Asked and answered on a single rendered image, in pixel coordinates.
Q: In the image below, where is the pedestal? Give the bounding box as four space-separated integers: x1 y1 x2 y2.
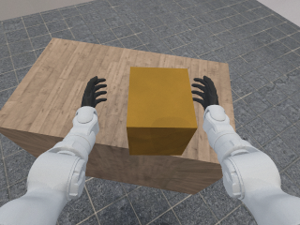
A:
0 37 236 195

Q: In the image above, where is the carton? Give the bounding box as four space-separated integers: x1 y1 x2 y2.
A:
127 67 198 156

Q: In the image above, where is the right robot upper arm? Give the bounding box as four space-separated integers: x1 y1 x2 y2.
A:
221 151 300 225

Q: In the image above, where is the right robot forearm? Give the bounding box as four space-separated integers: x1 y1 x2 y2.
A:
202 105 281 186

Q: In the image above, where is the robot right hand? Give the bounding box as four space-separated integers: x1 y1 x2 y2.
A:
191 75 219 111

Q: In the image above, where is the left robot forearm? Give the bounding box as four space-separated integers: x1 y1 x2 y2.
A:
26 106 99 190

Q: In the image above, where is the left robot upper arm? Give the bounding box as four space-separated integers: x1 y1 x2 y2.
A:
0 152 86 225

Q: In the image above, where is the robot left hand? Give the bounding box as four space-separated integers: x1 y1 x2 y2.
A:
81 76 107 108

